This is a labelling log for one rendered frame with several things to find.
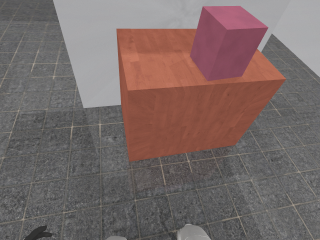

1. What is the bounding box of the carton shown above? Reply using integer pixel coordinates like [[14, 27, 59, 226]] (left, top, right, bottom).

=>
[[190, 6, 269, 81]]

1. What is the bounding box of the right robot thigh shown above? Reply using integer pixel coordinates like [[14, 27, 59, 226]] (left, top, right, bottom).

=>
[[177, 225, 211, 240]]

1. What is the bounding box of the robot left hand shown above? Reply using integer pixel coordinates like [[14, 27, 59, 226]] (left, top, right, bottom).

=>
[[24, 225, 53, 240]]

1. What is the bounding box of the pedestal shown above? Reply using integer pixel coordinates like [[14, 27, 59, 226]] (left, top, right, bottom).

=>
[[116, 28, 286, 162]]

